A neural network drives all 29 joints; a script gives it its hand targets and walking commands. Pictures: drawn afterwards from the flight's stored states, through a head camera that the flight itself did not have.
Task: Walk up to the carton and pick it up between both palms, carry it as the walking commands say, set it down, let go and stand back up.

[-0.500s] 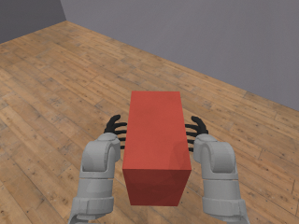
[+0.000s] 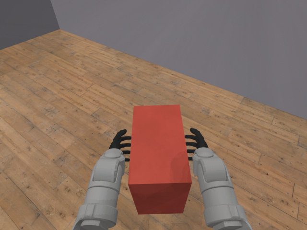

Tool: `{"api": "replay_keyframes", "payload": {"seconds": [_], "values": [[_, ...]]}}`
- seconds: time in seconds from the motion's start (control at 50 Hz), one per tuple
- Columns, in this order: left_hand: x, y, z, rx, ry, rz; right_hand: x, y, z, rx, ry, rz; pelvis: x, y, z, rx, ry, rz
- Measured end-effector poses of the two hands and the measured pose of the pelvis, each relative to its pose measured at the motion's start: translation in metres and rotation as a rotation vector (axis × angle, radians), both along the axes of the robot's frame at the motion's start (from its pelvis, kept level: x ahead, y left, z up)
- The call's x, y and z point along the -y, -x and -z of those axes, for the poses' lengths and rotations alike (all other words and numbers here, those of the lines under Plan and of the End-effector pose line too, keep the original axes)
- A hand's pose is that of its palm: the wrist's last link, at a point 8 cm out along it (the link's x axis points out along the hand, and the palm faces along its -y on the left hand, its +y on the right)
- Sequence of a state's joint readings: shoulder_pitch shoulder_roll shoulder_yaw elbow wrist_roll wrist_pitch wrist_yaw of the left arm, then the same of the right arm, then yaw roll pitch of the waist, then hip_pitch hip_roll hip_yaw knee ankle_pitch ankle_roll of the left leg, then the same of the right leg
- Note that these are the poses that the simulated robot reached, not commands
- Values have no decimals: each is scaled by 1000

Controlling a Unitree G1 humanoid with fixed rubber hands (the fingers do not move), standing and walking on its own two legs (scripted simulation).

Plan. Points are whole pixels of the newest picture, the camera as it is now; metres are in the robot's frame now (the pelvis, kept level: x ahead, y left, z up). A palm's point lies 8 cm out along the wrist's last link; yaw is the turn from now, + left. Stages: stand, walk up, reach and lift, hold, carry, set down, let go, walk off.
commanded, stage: hold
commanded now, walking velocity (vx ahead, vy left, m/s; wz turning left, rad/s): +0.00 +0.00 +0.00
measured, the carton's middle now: (158, 160) +0.34 +0.02 -0.05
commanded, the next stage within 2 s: set down in 0.06 s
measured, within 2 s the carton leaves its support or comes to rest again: neither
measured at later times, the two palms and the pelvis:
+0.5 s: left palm (116, 159) +0.30 +0.14 +0.01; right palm (197, 162) +0.31 -0.09 +0.01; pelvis -0.02 +0.02 -0.02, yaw +1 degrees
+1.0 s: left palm (122, 170) +0.33 +0.14 -0.10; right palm (191, 172) +0.33 -0.09 -0.10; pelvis -0.03 +0.00 -0.05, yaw +2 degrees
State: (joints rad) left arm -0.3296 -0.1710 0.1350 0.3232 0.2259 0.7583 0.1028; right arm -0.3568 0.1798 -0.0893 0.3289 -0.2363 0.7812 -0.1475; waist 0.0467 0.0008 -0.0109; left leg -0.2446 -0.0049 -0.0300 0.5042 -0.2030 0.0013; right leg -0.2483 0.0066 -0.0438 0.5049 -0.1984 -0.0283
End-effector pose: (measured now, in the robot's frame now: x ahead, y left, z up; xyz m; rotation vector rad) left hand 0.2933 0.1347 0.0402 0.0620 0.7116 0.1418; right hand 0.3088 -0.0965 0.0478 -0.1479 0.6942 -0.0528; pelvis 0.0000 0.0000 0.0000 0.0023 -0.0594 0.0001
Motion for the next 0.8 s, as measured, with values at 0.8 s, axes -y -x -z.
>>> {"api": "replay_keyframes", "payload": {"seconds": [0.8], "values": [[2, -24, 100, 27, 18, -41, 1, -17, 104, 27, -86, 98, -7, 26, 27, -164, 5, -18]]}}
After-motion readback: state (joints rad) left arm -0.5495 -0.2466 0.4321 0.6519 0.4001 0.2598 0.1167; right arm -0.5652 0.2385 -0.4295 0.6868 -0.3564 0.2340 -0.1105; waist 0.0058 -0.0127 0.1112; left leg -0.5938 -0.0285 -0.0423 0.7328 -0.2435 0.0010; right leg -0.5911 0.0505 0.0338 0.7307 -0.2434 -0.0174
